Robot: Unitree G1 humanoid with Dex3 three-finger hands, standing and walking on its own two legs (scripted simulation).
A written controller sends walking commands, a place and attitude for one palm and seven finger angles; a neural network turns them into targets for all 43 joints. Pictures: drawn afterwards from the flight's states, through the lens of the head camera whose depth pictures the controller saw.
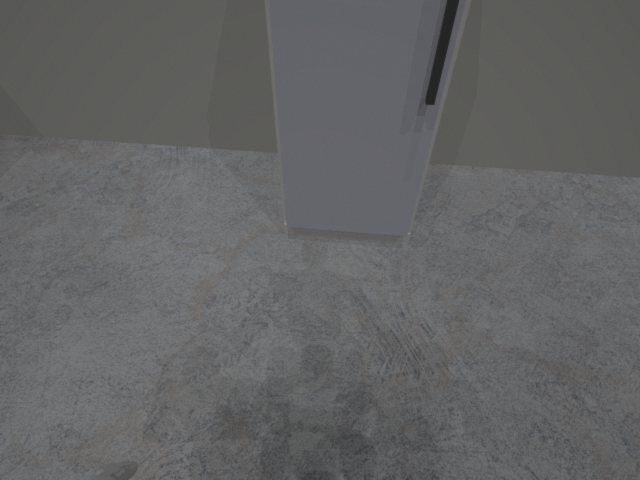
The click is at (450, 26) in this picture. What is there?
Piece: fridge door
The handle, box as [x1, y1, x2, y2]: [425, 0, 458, 104]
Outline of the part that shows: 458,0 447,0 425,100 426,104 433,104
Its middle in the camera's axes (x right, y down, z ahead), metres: +0.32 -0.54 +0.99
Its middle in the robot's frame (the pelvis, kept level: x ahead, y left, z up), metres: +1.13 -0.26 +0.13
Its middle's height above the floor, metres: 0.90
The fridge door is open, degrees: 0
